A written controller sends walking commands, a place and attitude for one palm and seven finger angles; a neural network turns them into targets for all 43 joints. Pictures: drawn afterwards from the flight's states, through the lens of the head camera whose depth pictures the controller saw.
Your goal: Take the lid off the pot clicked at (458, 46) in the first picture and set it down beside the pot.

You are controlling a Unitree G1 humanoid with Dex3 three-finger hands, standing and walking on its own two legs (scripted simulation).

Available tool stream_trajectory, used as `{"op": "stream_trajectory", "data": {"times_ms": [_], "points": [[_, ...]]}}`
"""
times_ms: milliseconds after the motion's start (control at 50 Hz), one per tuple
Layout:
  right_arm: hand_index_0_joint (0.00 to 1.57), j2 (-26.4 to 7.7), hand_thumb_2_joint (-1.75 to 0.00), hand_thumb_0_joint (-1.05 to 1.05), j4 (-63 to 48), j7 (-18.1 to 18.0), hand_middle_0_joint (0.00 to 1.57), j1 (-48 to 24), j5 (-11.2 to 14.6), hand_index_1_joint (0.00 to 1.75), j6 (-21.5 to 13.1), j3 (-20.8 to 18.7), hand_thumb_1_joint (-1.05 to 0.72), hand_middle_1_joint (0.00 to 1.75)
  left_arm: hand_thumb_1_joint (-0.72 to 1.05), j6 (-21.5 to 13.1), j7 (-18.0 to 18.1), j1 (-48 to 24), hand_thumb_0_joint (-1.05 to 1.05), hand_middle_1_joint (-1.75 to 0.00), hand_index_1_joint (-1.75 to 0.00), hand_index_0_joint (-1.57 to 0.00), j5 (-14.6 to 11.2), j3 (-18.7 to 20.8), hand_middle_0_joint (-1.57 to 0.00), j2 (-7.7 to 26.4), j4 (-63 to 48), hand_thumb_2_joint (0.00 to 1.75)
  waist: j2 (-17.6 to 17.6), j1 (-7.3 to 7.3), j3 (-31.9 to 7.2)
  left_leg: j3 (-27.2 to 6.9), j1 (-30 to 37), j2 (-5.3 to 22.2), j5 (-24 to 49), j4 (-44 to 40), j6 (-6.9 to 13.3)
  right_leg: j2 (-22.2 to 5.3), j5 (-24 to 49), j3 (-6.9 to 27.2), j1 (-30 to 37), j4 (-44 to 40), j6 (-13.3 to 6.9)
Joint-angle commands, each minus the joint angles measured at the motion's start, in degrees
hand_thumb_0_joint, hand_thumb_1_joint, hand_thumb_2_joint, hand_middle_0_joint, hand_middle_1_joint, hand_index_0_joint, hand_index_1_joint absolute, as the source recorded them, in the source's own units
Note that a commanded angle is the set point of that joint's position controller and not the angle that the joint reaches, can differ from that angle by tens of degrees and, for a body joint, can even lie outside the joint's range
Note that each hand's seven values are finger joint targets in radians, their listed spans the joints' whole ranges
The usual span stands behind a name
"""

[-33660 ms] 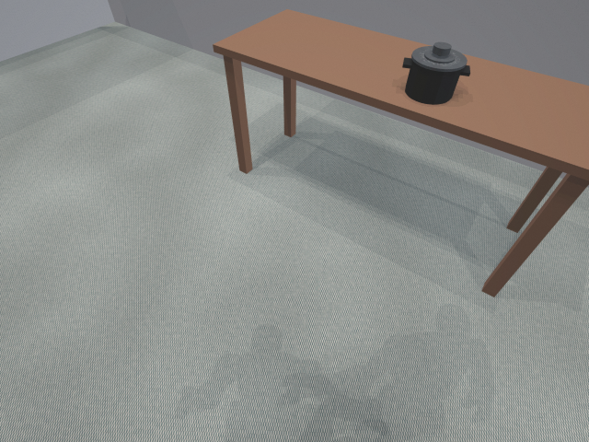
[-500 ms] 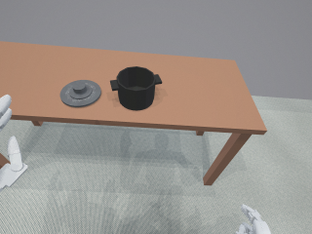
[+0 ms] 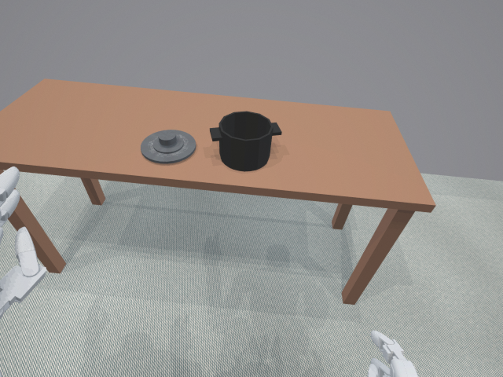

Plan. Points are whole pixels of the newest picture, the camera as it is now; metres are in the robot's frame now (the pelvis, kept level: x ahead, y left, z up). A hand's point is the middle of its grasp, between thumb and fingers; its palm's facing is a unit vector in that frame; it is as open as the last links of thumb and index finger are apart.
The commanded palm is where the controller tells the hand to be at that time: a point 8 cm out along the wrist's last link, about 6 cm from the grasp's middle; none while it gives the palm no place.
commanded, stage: stop stepping back and stand still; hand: left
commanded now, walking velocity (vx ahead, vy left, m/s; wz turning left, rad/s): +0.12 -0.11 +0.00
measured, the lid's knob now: (167, 138) +0.78 +0.27 -0.06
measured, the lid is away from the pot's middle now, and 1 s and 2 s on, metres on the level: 0.23 0.23 0.23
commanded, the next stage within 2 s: let the arm hang, fingers relaxed in 0.48 s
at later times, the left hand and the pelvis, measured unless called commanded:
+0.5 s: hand (80, 317) +0.21 +0.27 +0.00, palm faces +0.20 -0.90 -0.40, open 7.4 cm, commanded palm none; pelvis -0.01 +0.02 +0.00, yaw +0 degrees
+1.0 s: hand out of the picture -0.04 +0.17 -0.17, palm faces +0.04 -0.98 -0.20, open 7.3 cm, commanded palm none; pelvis +0.00 -0.01 +0.01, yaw +1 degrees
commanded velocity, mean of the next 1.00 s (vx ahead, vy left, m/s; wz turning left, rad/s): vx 0.02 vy -0.02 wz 0.00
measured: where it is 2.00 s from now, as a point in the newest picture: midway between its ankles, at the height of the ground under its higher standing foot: outside the picture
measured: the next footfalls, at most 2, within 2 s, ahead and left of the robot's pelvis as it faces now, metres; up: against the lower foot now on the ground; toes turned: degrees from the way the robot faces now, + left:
right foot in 0.56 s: -0.01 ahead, -0.11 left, +0.00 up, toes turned +2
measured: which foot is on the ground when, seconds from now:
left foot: down 0.00-1.00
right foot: down 0.00-0.26, up 0.28-0.54, down 0.56-1.00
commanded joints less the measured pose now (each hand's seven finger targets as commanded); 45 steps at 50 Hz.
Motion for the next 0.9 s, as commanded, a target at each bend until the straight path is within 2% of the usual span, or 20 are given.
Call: {"op": "stream_trajectory", "data": {"times_ms": [0, 40, 80, 100, 140, 180, 240, 260, 300, 340, 360, 380, 400, 440, 500, 540, 580, 600, 700, 880], "points": [[0.20, -8.3, -0.90, 0.00, -10.6, 0.7, 0.20, -8.5, -0.3, 0.30, -4.9, -2.5, -0.90, 0.30, 0.90, -3.5, -0.3, 1.1, 0.00, -0.30, -0.30, -0.20, 0.5, 2.6, -0.20, 9.9, -18.9, 0.90, 3.4, 1.33, 1.0, -10.1, -8.7, 8.8, -20.1, -15.4, 2.7, -0.7, 0.4, 1.2, 12.0, -15.2, -1.2], [0.20, -8.3, -0.90, 0.00, -10.4, 0.3, 0.20, -8.3, -1.1, 0.30, -4.2, -2.9, -0.90, 0.30, 0.90, -3.6, -0.2, -1.2, 0.00, -0.30, -0.30, -0.20, 0.5, 4.2, -0.20, 11.9, -21.0, 0.90, 2.8, 0.39, 1.7, -3.8, -6.1, 2.9, -16.4, -6.4, 0.6, -5.6, -6.2, 9.9, 7.1, -24.2, -4.8], [0.20, -7.4, -0.90, 0.00, -9.3, 0.1, 0.20, -6.1, -1.5, 0.30, -3.7, -3.5, -0.90, 0.30, 0.90, -3.1, 0.5, -1.9, 0.00, -0.30, -0.30, -0.20, 0.5, 5.0, -0.20, 12.5, -21.6, 0.90, -3.8, 0.34, 0.8, -0.7, -2.0, -0.5, -13.7, 4.9, -0.7, -11.7, -23.8, 20.3, -0.9, -30.9, -8.7], [0.20, -7.4, -0.90, 0.00, -8.9, 0.0, 0.20, -5.2, -1.6, 0.30, -3.4, -3.6, -0.90, 0.30, 0.90, -2.9, 0.8, -1.2, 0.00, -0.30, -0.30, -0.20, 0.3, 5.3, -0.20, 12.3, -20.6, 0.90, -4.5, -0.10, 1.2, 0.4, 0.7, -1.0, -9.5, 9.2, -0.8, -13.5, -21.3, 21.1, -3.5, -31.2, -10.2], [0.20, -7.2, -0.90, 0.00, -9.0, -0.3, 0.20, -5.4, -1.4, 0.30, -2.7, -3.1, -0.90, 0.30, 0.90, -3.0, 1.1, -1.7, 0.00, -0.30, -0.30, -0.20, -0.4, 5.4, -0.20, 11.6, -19.1, 0.90, -4.8, -0.42, 0.9, -0.1, 2.0, 0.0, -7.9, 5.2, -0.5, -13.4, -13.9, 17.1, -1.9, -28.2, -10.0], [0.20, -7.6, -0.90, 0.00, -9.6, -1.1, 0.20, -5.9, -1.2, 0.30, -2.9, -2.7, -0.90, 0.30, 0.90, -3.6, 1.3, -1.5, 0.00, -0.30, -0.30, -0.20, -0.5, 4.7, -0.20, 9.9, -16.4, 0.90, -0.7, -0.27, 2.8, -2.9, 5.7, 2.1, -12.6, -7.2, 0.8, -7.9, -14.4, 9.7, -4.6, -22.6, -6.7], [0.20, -8.3, -0.90, 0.00, -10.3, -1.7, 0.20, -8.3, -0.6, 0.30, -3.9, -2.1, -0.90, 0.30, 0.90, -4.2, 1.2, -2.4, 0.00, -0.30, -0.30, -0.20, -0.2, 4.4, -0.20, 9.0, -16.6, 0.90, 16.1, 0.07, 3.9, -23.6, -3.7, 15.5, -33.9, -27.8, 4.6, 2.4, -4.6, -0.5, 0.0, 3.0, -1.6], [0.20, -7.8, -0.90, 0.00, -10.1, -1.5, 0.20, -8.1, -0.9, 0.30, -4.0, -2.3, -0.90, 0.30, 0.90, -3.6, 1.0, -2.1, 0.00, -0.30, -0.30, -0.20, 0.2, 4.9, -0.20, 9.5, -14.5, 0.90, 13.1, 0.02, 4.8, -24.0, -7.2, 16.2, -32.0, -28.3, 5.6, 2.1, -4.2, 0.9, 0.9, 8.1, -1.6], [0.20, -7.7, -0.90, 0.00, -10.1, -0.6, 0.20, -7.8, -0.8, 0.30, -4.6, -2.5, -0.90, 0.30, 0.90, -3.2, 0.6, -0.6, 0.00, -0.30, -0.30, -0.20, -0.1, 3.2, -0.20, 8.2, -15.0, 0.90, 5.1, 0.78, 3.4, -18.5, -1.8, 14.5, -17.0, -23.4, 5.9, -0.3, -4.2, 0.8, 1.4, 0.1, -1.5], [0.20, -8.3, -0.90, 0.00, -10.2, -0.5, 0.20, -8.5, -0.9, 0.30, -4.7, -2.1, -0.90, 0.30, 0.90, -2.7, 0.5, 1.2, 0.00, -0.30, -0.30, -0.20, -0.1, 2.2, -0.20, 8.2, -17.6, 0.90, 6.3, 0.97, 1.6, -13.3, 1.5, 12.2, -7.0, -19.7, 3.4, -0.6, 1.5, -1.2, 6.6, -12.8, -1.6], [0.20, -15.4, -0.90, 0.00, 5.8, 3.2, 0.20, -5.9, -3.0, 0.30, -4.4, -6.2, -0.90, 0.30, 0.90, 7.4, -5.9, -5.6, 0.00, -0.30, -0.30, -0.20, 6.3, -14.3, -0.20, -3.4, 33.2, 0.90, 2.1, -0.76, 0.3, -12.5, 0.9, 8.3, 18.6, -4.0, 2.7, -4.0, 16.6, 0.5, 0.9, -7.6, -2.8], [0.20, -11.5, -0.90, 0.00, 4.1, 3.3, 0.20, -1.8, -1.8, 0.30, -0.1, -5.8, -0.90, 0.30, 0.90, 11.4, -7.1, -4.1, 0.00, -0.30, -0.30, -0.20, 4.8, -14.6, -0.20, -4.6, 35.8, 0.90, 0.8, 0.05, -4.8, -7.5, 3.2, 8.5, 18.5, -3.6, 1.5, -4.9, 16.5, -0.1, 3.2, -7.0, -2.6], [0.20, -11.5, -0.90, 0.00, 3.6, 3.3, 0.20, -1.6, -1.9, 0.30, 1.3, -5.4, -0.90, 0.30, 0.90, 12.0, -7.9, -6.4, 0.00, -0.30, -0.30, -0.20, 4.3, -15.7, -0.20, -5.3, 37.1, 0.90, 2.3, -0.07, -5.0, -11.1, 1.2, 11.0, 10.6, -7.5, 3.0, -3.5, 5.3, -1.4, 0.9, -3.5, -2.8], [0.20, -12.4, -0.90, 0.00, 3.5, 2.5, 0.20, 0.6, -3.5, 0.30, 2.7, -4.8, -0.90, 0.30, 0.90, 12.6, -8.2, -12.2, 0.00, -0.30, -0.30, -0.20, 4.4, -16.2, -0.20, -5.0, 40.4, 0.90, 1.7, -0.83, -2.6, -22.2, 4.8, 15.2, 16.8, -12.0, 7.5, -1.3, -5.2, 0.6, -6.1, 3.6, -2.3], [0.20, -12.3, -0.90, 0.00, 6.4, 1.6, 0.20, -0.3, -3.9, 0.30, 3.8, -4.6, -0.90, 0.30, 0.90, 12.1, -7.1, -14.8, 0.00, -0.30, -0.30, -0.20, 3.4, -17.2, -0.20, -4.1, 52.1, 0.90, -0.7, 1.09, -7.0, -19.5, 12.6, 15.2, 39.8, -7.3, 8.8, -1.7, -1.6, 3.4, -1.8, -2.2, -1.6], [0.20, -10.3, -0.90, 0.00, 8.1, 1.8, 0.20, -3.7, -2.8, 0.30, 4.3, -3.9, -0.90, 0.30, 0.90, 12.1, -6.9, -13.2, 0.00, -0.30, -0.30, -0.20, 2.9, -17.9, -0.20, -2.7, 61.1, 0.90, 1.1, 3.15, -7.5, -11.2, 3.7, 9.0, 27.8, -5.5, 3.6, -3.3, 13.1, 4.7, 12.2, -14.1, -2.2], [0.20, -6.7, -0.90, 0.00, 10.0, 2.0, 0.20, -5.3, -2.4, 0.30, 5.0, -3.4, -0.90, 0.30, 0.90, 11.6, -6.3, -15.1, 0.00, -0.30, -0.30, -0.20, 2.9, -18.3, -0.20, -0.3, 67.8, 0.90, -7.4, 2.43, -3.3, -3.4, -2.2, 1.8, 8.0, -2.3, -0.8, -9.8, 20.7, 13.0, 13.7, -20.5, -5.4], [0.20, -6.5, -0.90, 0.00, 11.9, 2.0, 0.20, -4.9, -2.4, 0.30, 5.3, -3.4, -0.90, 0.30, 0.90, 11.4, -6.2, -16.9, 0.00, -0.30, -0.30, -0.20, 2.6, -18.9, -0.20, -0.6, 70.3, 0.90, -5.8, 1.70, -0.8, -2.5, -1.1, 0.9, 3.9, -1.8, -1.4, -11.6, 19.9, 14.8, 10.8, -22.6, -7.4], [0.20, -4.0, -0.90, 0.00, 18.2, 1.6, 0.20, 1.0, -2.9, 0.30, 6.1, -3.7, -0.90, 0.30, 0.90, 11.6, -6.5, -15.9, 0.00, -0.30, -0.30, -0.20, 2.4, -19.2, -0.20, -4.8, 78.0, 0.90, 8.5, 0.79, 1.2, -6.7, 4.2, 4.4, 0.4, -8.6, 0.1, -6.2, 4.5, 8.1, 5.5, -23.0, -6.8], [0.20, -2.9, -0.90, 0.00, 23.8, 0.8, 0.20, 6.2, -2.4, 0.30, 6.1, -3.6, -0.90, 0.30, 0.90, 11.7, -6.0, -12.2, 0.00, -0.30, -0.30, -0.20, 2.1, -21.0, -0.20, -8.1, 87.1, 0.90, 0.3, 1.17, 3.0, -6.4, 4.5, 5.1, 3.1, -10.2, 0.5, -5.6, 8.6, 5.9, 8.1, -24.0, -5.5]]}}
